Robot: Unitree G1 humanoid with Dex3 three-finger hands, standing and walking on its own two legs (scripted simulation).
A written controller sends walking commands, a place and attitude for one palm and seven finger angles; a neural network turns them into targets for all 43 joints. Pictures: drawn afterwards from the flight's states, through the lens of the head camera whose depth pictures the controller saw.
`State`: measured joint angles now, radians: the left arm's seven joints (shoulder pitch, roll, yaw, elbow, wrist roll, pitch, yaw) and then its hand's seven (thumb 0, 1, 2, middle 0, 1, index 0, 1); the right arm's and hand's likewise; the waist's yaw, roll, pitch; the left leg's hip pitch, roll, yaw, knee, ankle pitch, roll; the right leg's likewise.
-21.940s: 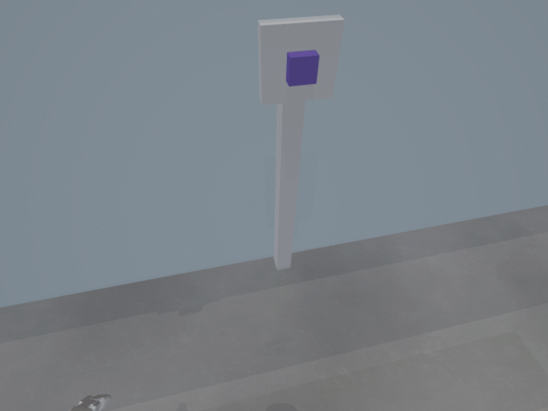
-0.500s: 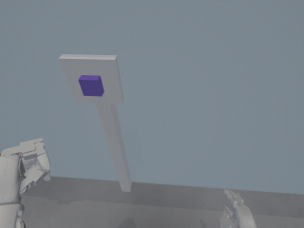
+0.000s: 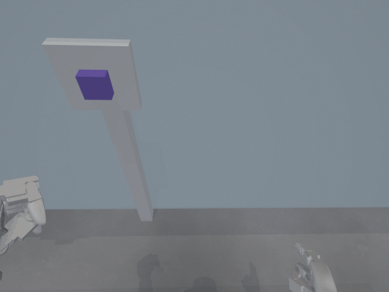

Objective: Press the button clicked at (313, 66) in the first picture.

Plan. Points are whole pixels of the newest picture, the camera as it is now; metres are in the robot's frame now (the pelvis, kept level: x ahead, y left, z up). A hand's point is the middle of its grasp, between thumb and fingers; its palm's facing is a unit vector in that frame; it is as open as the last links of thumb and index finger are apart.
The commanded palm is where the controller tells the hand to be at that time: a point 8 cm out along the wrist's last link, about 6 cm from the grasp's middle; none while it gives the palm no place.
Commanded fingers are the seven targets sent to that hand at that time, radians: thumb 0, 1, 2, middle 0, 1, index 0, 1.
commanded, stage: step back with the hand held close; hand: left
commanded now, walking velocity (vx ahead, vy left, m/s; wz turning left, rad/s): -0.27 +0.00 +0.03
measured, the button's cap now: (96, 84) +0.52 +0.26 +0.14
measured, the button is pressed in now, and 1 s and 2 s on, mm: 0 0 0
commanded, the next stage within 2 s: stop stepping back and stand still in 0.74 s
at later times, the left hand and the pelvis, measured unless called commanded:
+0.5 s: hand out of the picture +0.11 +0.24 +0.17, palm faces +0.42 -0.80 -0.43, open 3.1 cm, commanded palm +0.04 +0.29 +0.18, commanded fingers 0.00 0.90 0.90 -1.30 -1.50 -1.30 -1.50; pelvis -0.08 +0.00 -0.02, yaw +3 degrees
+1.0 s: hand out of the picture +0.02 +0.22 +0.17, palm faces +0.30 -0.83 -0.47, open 3.1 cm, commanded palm -0.02 +0.25 +0.18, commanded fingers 0.00 0.90 0.90 -1.30 -1.50 -1.30 -1.50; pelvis -0.17 -0.02 -0.01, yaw -3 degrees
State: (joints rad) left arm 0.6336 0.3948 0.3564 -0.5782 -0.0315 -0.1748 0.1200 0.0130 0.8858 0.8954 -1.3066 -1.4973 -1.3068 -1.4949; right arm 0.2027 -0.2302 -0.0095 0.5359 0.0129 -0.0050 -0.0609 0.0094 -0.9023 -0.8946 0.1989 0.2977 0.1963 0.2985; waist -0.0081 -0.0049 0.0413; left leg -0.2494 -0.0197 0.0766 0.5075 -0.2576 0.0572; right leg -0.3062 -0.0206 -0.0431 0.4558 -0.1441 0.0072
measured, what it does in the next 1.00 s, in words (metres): walks backwards: right foot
